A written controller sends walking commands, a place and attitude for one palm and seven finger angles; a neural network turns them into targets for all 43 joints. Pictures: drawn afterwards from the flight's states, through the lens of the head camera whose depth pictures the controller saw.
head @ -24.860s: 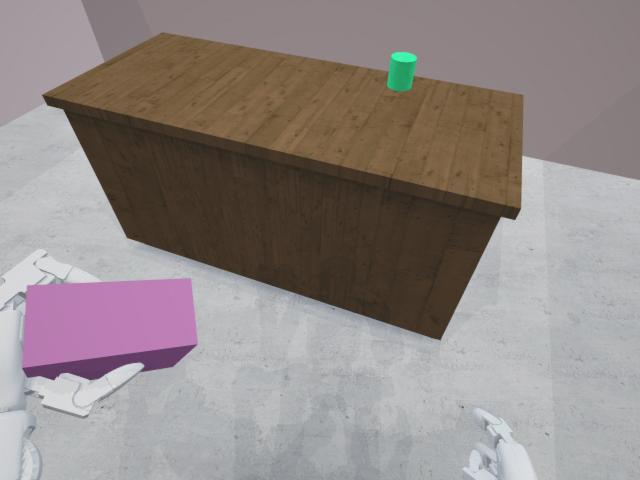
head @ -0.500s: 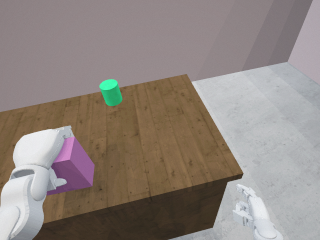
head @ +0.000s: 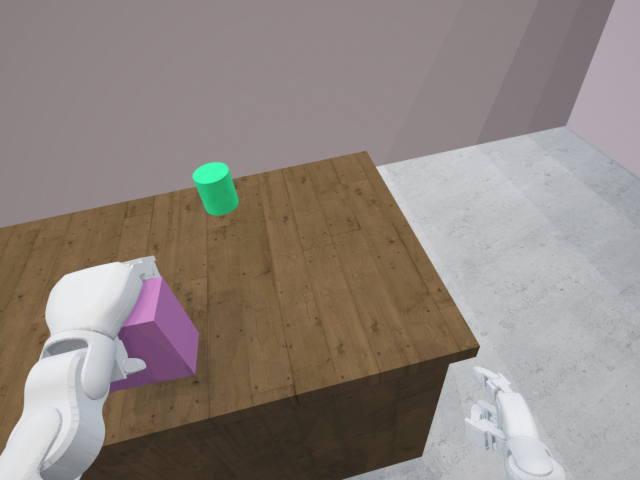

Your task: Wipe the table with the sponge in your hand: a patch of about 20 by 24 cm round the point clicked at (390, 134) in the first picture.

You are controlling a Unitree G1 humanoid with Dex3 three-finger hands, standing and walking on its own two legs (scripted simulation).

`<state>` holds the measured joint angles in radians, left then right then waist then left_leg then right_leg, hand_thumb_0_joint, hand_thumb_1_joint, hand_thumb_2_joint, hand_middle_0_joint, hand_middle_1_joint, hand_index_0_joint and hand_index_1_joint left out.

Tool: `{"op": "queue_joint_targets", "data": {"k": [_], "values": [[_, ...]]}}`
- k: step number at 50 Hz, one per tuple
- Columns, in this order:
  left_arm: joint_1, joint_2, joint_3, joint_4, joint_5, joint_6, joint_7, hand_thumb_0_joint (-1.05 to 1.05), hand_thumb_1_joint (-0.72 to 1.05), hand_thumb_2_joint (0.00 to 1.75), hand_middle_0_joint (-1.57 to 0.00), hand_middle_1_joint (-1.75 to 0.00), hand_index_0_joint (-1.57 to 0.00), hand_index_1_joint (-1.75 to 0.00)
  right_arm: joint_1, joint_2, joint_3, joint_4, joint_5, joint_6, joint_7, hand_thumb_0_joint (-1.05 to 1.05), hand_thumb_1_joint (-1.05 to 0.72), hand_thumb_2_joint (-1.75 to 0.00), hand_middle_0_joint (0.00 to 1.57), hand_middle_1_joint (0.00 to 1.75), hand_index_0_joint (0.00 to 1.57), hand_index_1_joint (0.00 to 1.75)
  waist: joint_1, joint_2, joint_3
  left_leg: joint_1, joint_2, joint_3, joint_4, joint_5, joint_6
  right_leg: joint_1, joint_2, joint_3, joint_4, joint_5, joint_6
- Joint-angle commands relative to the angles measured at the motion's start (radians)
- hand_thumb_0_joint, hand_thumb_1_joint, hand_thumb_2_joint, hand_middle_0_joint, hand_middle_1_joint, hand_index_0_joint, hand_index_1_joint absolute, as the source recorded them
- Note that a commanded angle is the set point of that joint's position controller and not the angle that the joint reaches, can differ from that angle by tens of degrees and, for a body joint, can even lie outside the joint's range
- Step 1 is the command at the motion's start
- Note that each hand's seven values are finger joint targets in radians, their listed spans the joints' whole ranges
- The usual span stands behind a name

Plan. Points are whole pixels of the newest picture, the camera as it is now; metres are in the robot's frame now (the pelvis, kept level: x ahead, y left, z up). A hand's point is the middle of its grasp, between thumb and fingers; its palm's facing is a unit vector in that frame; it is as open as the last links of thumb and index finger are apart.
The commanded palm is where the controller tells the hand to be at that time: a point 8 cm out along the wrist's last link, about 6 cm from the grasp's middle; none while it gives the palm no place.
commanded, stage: move the sponge above the wiping area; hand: left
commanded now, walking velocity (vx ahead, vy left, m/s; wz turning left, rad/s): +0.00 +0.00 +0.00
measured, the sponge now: (141, 345) +0.23 +0.28 +0.06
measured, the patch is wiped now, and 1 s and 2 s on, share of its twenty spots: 0.00 0.00 0.00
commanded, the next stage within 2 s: lower the sponge onto the table in 1.94 s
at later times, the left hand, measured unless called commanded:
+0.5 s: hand (142, 314) +0.25 +0.28 +0.09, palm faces +0.02 -0.09 -1.00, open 10.0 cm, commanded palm +0.22 +0.27 +0.16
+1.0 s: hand (165, 316) +0.26 +0.26 +0.08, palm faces +0.00 -0.10 -0.99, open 10.0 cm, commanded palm +0.24 +0.26 +0.14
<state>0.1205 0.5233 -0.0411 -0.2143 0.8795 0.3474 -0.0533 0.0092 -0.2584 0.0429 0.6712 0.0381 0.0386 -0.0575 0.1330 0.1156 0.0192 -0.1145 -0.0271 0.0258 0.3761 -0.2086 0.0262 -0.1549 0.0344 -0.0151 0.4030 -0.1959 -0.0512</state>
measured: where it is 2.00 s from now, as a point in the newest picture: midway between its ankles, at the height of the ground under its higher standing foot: outside the picture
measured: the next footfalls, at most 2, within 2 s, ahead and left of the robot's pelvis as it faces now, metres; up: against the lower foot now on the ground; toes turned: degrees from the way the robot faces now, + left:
none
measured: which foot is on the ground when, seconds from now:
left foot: down 0.00-1.00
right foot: down 0.00-1.00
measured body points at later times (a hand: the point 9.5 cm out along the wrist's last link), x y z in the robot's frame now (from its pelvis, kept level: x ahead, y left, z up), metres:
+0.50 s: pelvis +0.01 +0.00 +0.00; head +0.01 -0.04 +0.45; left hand +0.25 +0.28 +0.15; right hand +0.25 -0.20 -0.09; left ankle +0.00 +0.10 -0.74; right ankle +0.02 -0.09 -0.74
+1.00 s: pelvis +0.01 +0.00 +0.00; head +0.01 -0.05 +0.45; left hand +0.26 +0.26 +0.13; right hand +0.26 -0.19 -0.09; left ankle +0.00 +0.10 -0.74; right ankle +0.02 -0.09 -0.74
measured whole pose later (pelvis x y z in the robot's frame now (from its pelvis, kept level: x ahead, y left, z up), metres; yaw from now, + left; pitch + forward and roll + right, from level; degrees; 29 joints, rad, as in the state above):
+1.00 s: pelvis +0.01 +0.00 +0.00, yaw +0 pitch -2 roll +1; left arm 0.05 0.42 -0.16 -0.09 0.94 0.42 0.01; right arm 0.00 -0.26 0.03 0.69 0.05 0.07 -0.04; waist 0.13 0.11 -0.01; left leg -0.12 -0.03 0.02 0.37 -0.22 0.03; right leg -0.16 0.03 -0.01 0.40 -0.21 -0.05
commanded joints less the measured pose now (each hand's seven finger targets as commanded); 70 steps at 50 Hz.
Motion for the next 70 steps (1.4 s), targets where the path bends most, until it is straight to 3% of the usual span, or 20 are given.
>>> {"op": "queue_joint_targets", "data": {"k": [1, 9, 14, 19, 22, 23, 33, 37, 38, 45, 47, 48, 52, 53, 57, 58, 64, 67, 68, 70], "values": [[-0.18, 0.237, 0.179, -0.162, 0.025, 0.005, 0.053, 0.0, 0.1, 1.3, -1.2, -1.6, -1.2, -1.6, -0.201, -0.094, -0.036, -0.18, -0.001, -0.052, -0.007, 0.0, -0.9, -0.9, 0.2, 0.3, 0.2, 0.3, 0.004, -0.066, -0.194, 0.011, 0.006, -0.097, -0.024, 0.21, 0.013, 0.083, -0.043, 0.137, -0.069, 0.126, -0.023], [-0.282, 0.219, 0.139, -0.136, 0.04, -0.022, 0.047, 0.0, 0.1, 1.3, -1.2, -1.6, -1.2, -1.6, -0.189, -0.095, -0.04, -0.171, 0.001, -0.066, -0.018, 0.0, -0.9, -0.9, 0.2, 0.3, 0.2, 0.3, -0.019, -0.074, -0.199, 0.025, 0.002, -0.096, -0.021, 0.179, 0.019, 0.055, -0.035, 0.139, -0.082, 0.084, -0.023], [-0.261, 0.215, 0.151, -0.148, 0.051, -0.046, 0.072, 0.0, 0.1, 1.3, -1.2, -1.6, -1.2, -1.6, -0.182, -0.092, -0.046, -0.167, -0.005, -0.073, -0.014, 0.0, -0.9, -0.9, 0.2, 0.3, 0.2, 0.3, -0.003, -0.052, -0.234, 0.04, 0.004, -0.097, -0.016, 0.235, 0.015, 0.08, -0.037, 0.137, -0.068, 0.146, -0.03], [-0.251, 0.167, 0.114, -0.123, 0.051, -0.007, 0.094, 0.0, 0.1, 1.3, -1.2, -1.6, -1.2, -1.6, -0.193, -0.091, -0.045, -0.166, 0.001, -0.062, -0.003, 0.0, -0.9, -0.9, 0.2, 0.3, 0.2, 0.3, -0.005, -0.067, -0.204, 0.022, 0.011, -0.101, -0.03, 0.237, 0.006, 0.069, -0.036, 0.122, -0.068, 0.146, -0.028], [-0.248, 0.199, 0.14, -0.102, 0.058, 0.032, 0.097, 0.0, 0.1, 1.3, -1.2, -1.6, -1.2, -1.6, -0.223, -0.101, -0.041, -0.163, 0.004, -0.051, -0.002, 0.0, -0.9, -0.9, 0.2, 0.3, 0.2, 0.3, 0.002, -0.072, -0.196, 0.016, 0.004, -0.105, -0.035, 0.224, 0.008, 0.073, -0.029, 0.147, -0.071, 0.144, -0.036], [-0.286, 0.162, 0.093, -0.109, 0.062, 0.039, 0.091, 0.0, 0.1, 1.3, -1.2, -1.6, -1.2, -1.6, -0.214, -0.096, -0.036, -0.167, 0.006, -0.047, 0.0, 0.0, -0.9, -0.9, 0.2, 0.3, 0.2, 0.3, -0.009, -0.067, -0.216, 0.015, 0.005, -0.094, -0.036, 0.232, 0.008, 0.078, -0.035, 0.122, -0.062, 0.149, -0.029], [-0.298, 0.107, 0.034, -0.138, 0.086, 0.023, 0.09, 0.0, 0.1, 1.3, -1.2, -1.6, -1.2, -1.6, -0.2, -0.085, -0.041, -0.168, 0.001, -0.042, 0.009, 0.0, -0.9, -0.9, 0.2, 0.3, 0.2, 0.3, -0.015, -0.071, -0.229, 0.04, 0.01, -0.098, -0.023, 0.265, 0.012, 0.066, -0.026, 0.118, -0.052, 0.176, -0.032], [-0.309, 0.153, 0.075, -0.114, 0.1, 0.041, 0.113, 0.0, 0.1, 1.3, -1.2, -1.6, -1.2, -1.6, -0.227, -0.091, -0.04, -0.159, 0.0, -0.03, 0.009, 0.0, -0.9, -0.9, 0.2, 0.3, 0.2, 0.3, -0.001, -0.058, -0.218, 0.038, 0.002, -0.107, -0.029, 0.257, 0.006, 0.069, -0.019, 0.152, -0.064, 0.176, -0.043], [-0.319, 0.105, 0.037, -0.099, 0.094, 0.045, 0.115, 0.0, 0.1, 1.3, -1.2, -1.6, -1.2, -1.6, -0.209, -0.084, -0.039, -0.161, 0.004, -0.031, 0.009, 0.0, -0.9, -0.9, 0.2, 0.3, 0.2, 0.3, -0.013, -0.076, -0.223, 0.03, 0.007, -0.096, -0.026, 0.258, 0.01, 0.072, -0.026, 0.122, -0.054, 0.177, -0.034], [-0.285, 0.07, -0.004, -0.095, 0.093, 0.059, 0.11, 0.0, 0.1, 1.3, -1.2, -1.6, -1.2, -1.6, -0.213, -0.087, -0.045, -0.164, 0.005, -0.025, 0.016, 0.0, -0.9, -0.9, 0.2, 0.3, 0.2, 0.3, -0.013, -0.075, -0.246, 0.037, 0.004, -0.094, -0.018, 0.288, 0.009, 0.084, -0.028, 0.12, -0.048, 0.224, -0.033], [-0.298, 0.107, 0.027, -0.075, 0.096, 0.07, 0.109, 0.0, 0.1, 1.3, -1.2, -1.6, -1.2, -1.6, -0.231, -0.091, -0.041, -0.161, 0.007, -0.022, 0.016, 0.0, -0.9, -0.9, 0.2, 0.3, 0.2, 0.3, -0.008, -0.078, -0.213, 0.031, 0.001, -0.106, -0.025, 0.254, 0.009, 0.065, -0.018, 0.144, -0.06, 0.183, -0.041], [-0.323, 0.055, -0.023, -0.068, 0.095, 0.069, 0.106, 0.0, 0.1, 1.3, -1.2, -1.6, -1.2, -1.6, -0.215, -0.085, -0.04, -0.162, 0.01, -0.022, 0.015, 0.0, -0.9, -0.9, 0.2, 0.3, 0.2, 0.3, -0.024, -0.098, -0.221, 0.023, 0.003, -0.091, -0.023, 0.243, 0.014, 0.065, -0.023, 0.118, -0.054, 0.175, -0.031], [-0.337, 0.164, 0.076, -0.062, 0.103, 0.054, 0.12, 0.0, 0.1, 1.3, -1.2, -1.6, -1.2, -1.6, -0.222, -0.096, -0.043, -0.154, 0.005, -0.021, 0.007, 0.0, -0.9, -0.9, 0.2, 0.3, 0.2, 0.3, -0.003, -0.08, -0.247, 0.032, -0.006, -0.099, -0.02, 0.239, 0.015, 0.086, -0.018, 0.159, -0.059, 0.184, -0.04], [-0.337, 0.106, 0.03, -0.06, 0.099, 0.052, 0.121, 0.0, 0.1, 1.3, -1.2, -1.6, -1.2, -1.6, -0.212, -0.085, -0.041, -0.164, 0.007, -0.023, 0.007, 0.0, -0.9, -0.9, 0.2, 0.3, 0.2, 0.3, -0.012, -0.085, -0.257, 0.023, -0.004, -0.085, -0.018, 0.256, 0.018, 0.101, -0.027, 0.126, -0.045, 0.206, -0.032], [-0.366, 0.137, 0.056, -0.022, 0.098, 0.047, 0.129, 0.0, 0.1, 1.3, -1.2, -1.6, -1.2, -1.6, -0.216, -0.094, -0.043, -0.148, 0.008, -0.024, 0.004, 0.0, -0.9, -0.9, 0.2, 0.3, 0.2, 0.3, -0.015, -0.063, -0.227, 0.027, -0.007, -0.095, -0.018, 0.233, 0.013, 0.066, -0.019, 0.153, -0.065, 0.178, -0.038], [-0.373, 0.078, 0.003, -0.015, 0.091, 0.045, 0.127, 0.0, 0.1, 1.3, -1.2, -1.6, -1.2, -1.6, -0.204, -0.086, -0.044, -0.155, 0.013, -0.027, 0.003, 0.0, -0.9, -0.9, 0.2, 0.3, 0.2, 0.3, -0.027, -0.069, -0.232, 0.02, -0.004, -0.081, -0.016, 0.23, 0.018, 0.068, -0.025, 0.127, -0.059, 0.177, -0.03], [-0.397, 0.082, -0.004, 0.034, 0.094, 0.024, 0.124, 0.0, 0.1, 1.3, -1.2, -1.6, -1.2, -1.6, -0.192, -0.092, -0.049, -0.146, 0.012, -0.038, -0.002, 0.0, -0.9, -0.9, 0.2, 0.3, 0.2, 0.3, -0.027, -0.1, -0.24, 0.017, -0.007, -0.082, -0.012, 0.209, 0.021, 0.054, -0.025, 0.127, -0.064, 0.162, -0.027], [-0.39, 0.151, 0.071, 0.037, 0.099, 0.014, 0.139, 0.0, 0.1, 1.3, -1.2, -1.6, -1.2, -1.6, -0.195, -0.1, -0.055, -0.141, 0.008, -0.034, -0.004, 0.0, -0.9, -0.9, 0.2, 0.3, 0.2, 0.3, -0.011, -0.091, -0.258, 0.017, -0.011, -0.085, -0.013, 0.216, 0.019, 0.078, -0.022, 0.152, -0.061, 0.18, -0.033], [-0.386, 0.093, 0.025, 0.034, 0.095, 0.011, 0.141, 0.0, 0.1, 1.3, -1.2, -1.6, -1.2, -1.6, -0.188, -0.091, -0.054, -0.15, 0.011, -0.037, -0.004, 0.0, -0.9, -0.9, 0.2, 0.3, 0.2, 0.3, -0.021, -0.098, -0.27, 0.009, -0.008, -0.072, -0.008, 0.23, 0.023, 0.089, -0.029, 0.127, -0.048, 0.204, -0.026], [-0.368, 0.113, 0.047, 0.059, 0.097, 0.012, 0.151, 0.0, 0.1, 1.3, -1.2, -1.6, -1.2, -1.6, -0.185, -0.097, -0.057, -0.141, 0.009, -0.034, -0.003, 0.0, -0.9, -0.9, 0.2, 0.3, 0.2, 0.3, -0.015, -0.104, -0.262, 0.002, -0.007, -0.074, -0.008, 0.243, 0.017, 0.085, -0.031, 0.134, -0.048, 0.229, -0.026]]}}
